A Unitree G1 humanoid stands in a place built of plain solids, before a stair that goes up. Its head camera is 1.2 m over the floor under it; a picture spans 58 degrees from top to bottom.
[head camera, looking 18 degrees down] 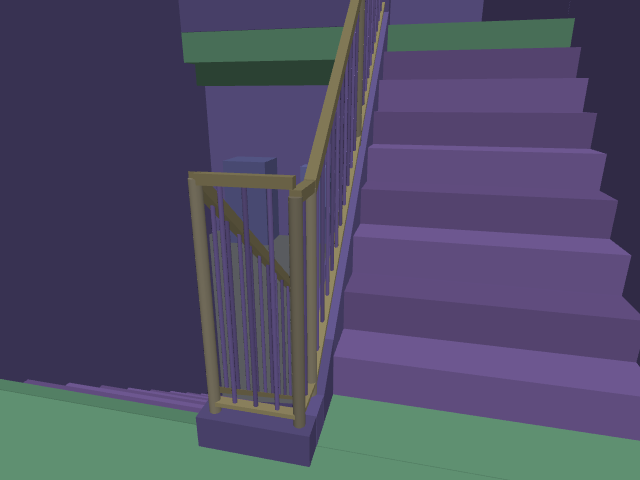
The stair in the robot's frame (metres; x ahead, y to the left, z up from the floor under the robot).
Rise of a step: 0.19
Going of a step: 0.24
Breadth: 1.20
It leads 13 degrees to the right of straight ahead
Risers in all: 9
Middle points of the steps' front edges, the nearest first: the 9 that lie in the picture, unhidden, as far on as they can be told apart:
1.42 -0.64 0.19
1.65 -0.69 0.38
1.88 -0.75 0.56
2.10 -0.80 0.75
2.33 -0.85 0.94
2.56 -0.91 1.13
2.79 -0.96 1.32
3.02 -1.01 1.50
3.25 -1.07 1.70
